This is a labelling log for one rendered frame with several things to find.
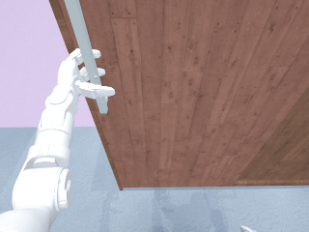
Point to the wardrobe door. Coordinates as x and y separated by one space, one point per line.
200 85
285 155

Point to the robot left upper arm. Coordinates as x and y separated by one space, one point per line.
40 195

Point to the left robot hand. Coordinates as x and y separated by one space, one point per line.
69 74

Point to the left robot forearm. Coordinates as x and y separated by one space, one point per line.
52 143

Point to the handle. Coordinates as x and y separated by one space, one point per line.
83 40

